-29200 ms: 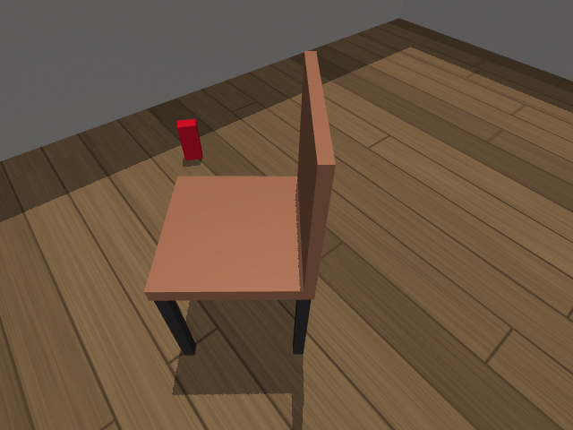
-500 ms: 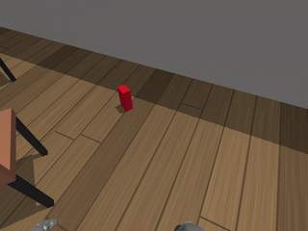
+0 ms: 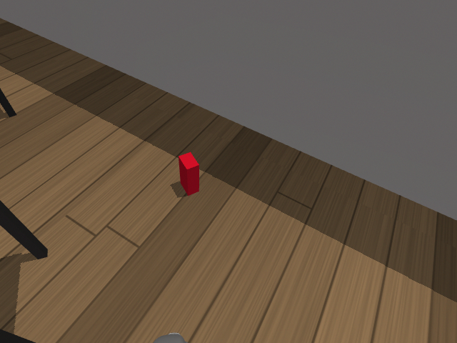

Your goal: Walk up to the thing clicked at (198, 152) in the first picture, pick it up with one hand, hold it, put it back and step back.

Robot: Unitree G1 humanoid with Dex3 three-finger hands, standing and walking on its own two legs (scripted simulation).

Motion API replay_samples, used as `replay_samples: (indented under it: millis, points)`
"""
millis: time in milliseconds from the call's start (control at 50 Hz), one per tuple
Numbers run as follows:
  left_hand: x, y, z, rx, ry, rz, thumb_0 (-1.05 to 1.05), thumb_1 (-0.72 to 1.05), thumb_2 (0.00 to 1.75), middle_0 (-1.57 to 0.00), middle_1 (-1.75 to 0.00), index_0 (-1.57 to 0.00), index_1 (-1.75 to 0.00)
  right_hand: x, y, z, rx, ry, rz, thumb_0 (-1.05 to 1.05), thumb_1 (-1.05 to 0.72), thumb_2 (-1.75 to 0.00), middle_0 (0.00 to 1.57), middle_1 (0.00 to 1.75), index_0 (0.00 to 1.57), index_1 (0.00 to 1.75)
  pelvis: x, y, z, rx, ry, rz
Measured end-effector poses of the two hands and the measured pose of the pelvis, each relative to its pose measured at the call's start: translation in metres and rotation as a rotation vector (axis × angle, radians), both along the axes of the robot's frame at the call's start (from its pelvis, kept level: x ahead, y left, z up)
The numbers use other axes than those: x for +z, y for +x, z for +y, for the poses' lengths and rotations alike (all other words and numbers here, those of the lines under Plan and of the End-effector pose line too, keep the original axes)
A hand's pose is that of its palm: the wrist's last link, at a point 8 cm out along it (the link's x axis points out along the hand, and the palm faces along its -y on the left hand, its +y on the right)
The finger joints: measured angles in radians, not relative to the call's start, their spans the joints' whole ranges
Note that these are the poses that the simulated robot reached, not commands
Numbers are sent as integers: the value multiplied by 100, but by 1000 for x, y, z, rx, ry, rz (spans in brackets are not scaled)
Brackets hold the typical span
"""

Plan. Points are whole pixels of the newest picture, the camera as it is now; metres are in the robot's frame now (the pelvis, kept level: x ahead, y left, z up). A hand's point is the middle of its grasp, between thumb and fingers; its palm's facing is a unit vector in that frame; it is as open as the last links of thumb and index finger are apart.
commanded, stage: walk up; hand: left
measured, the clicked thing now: (189, 174) +0.96 +0.21 -0.64
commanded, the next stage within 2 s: none
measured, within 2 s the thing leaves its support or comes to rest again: neither
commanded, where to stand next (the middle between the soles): +0.59 -0.03 m, yaw +0 degrees
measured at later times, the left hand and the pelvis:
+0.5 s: hand (131, 257) +0.29 +0.22 -0.11, palm faces -0.03 -0.91 -0.41, open 7.4 cm; pelvis +0.19 -0.06 +0.00, yaw -1 degrees
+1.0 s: hand (132, 232) +0.37 +0.24 -0.15, palm faces -0.01 -0.94 -0.34, open 7.4 cm; pelvis +0.35 -0.03 +0.01, yaw +1 degrees
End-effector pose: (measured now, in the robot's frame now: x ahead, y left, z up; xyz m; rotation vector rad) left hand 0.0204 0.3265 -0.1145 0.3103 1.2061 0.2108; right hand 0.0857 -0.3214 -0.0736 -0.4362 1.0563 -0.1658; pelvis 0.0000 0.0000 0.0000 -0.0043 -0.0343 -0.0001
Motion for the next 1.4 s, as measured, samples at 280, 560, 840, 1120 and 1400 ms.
replay_samples:
  millis: [280, 560, 840, 1120, 1400]
  points:
    - [25, 159, -18, -97, -18, -44, 0, 90, 90, -20, -30, -20, -30, 6, 50, 2, -106, 45, 48, 1, -90, -90, 20, 30, 21, 30, 20, 107, -7, -29, 20, -21]
    - [58, 266, -75, -70, 72, -161, 0, 90, 90, -21, -30, -20, -30, -36, 169, -52, -83, 125, 73, 1, -90, -90, 20, 30, 21, 30, 14, 209, -61, -26, 42, -34]
    - [40, 289, -58, 3, 49, -31, 0, 90, 90, -21, -30, -20, -30, -11, 282, -51, -17, 69, 90, 1, -90, -90, 20, 30, 20, 30, 17, 298, -56, 6, -21, -6]
    - [14, 405, -38, -28, -28, -30, 0, 90, 90, -21, -30, -20, -30, 16, 378, -8, -26, 32, -30, 1, -90, -90, 20, 30, 21, 30, 19, 387, -25, 14, -7, -28]
    - [36, 503, -62, -76, 100, -84, 0, 90, 90, -21, -30, -20, -30, -41, 412, -50, -102, 96, 85, 1, -90, -90, 20, 30, 21, 30, 1, 457, -57, -9, 4, -29]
